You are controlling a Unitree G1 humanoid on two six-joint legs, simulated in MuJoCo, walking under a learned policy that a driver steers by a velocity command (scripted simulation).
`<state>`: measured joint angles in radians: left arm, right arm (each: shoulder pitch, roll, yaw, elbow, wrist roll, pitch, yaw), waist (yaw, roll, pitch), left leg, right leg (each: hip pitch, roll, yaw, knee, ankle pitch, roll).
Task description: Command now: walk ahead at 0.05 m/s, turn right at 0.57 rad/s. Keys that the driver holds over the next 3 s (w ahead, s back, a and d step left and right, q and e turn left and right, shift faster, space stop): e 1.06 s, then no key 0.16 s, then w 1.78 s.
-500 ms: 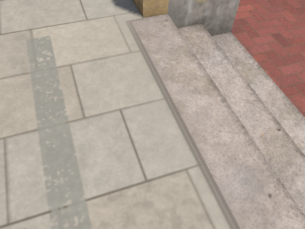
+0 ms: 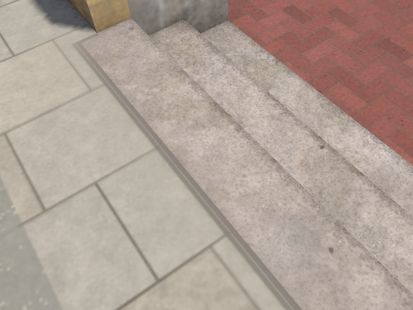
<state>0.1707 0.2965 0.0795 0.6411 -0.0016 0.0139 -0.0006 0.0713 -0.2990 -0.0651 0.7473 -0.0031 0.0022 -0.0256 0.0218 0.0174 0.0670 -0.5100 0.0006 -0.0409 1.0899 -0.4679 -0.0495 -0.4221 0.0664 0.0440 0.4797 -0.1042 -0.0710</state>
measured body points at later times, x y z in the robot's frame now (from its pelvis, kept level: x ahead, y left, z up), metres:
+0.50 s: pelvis +0.02 +0.05 +0.01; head +0.06 +0.06 +0.46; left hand +0.25 +0.28 -0.09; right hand +0.06 -0.26 -0.09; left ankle +0.06 +0.16 -0.73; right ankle -0.02 -0.09 -0.66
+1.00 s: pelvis +0.00 +0.01 +0.01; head +0.02 -0.03 +0.45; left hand +0.30 +0.14 -0.07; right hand -0.03 -0.32 -0.10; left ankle +0.11 +0.12 -0.69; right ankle -0.04 -0.08 -0.73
